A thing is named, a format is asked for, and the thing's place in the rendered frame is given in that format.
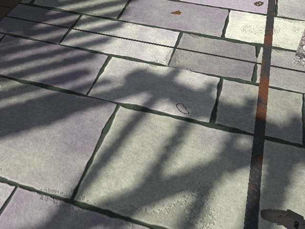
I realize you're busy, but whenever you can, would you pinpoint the right robot hand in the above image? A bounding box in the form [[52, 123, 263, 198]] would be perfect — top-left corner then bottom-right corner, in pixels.
[[260, 209, 305, 229]]

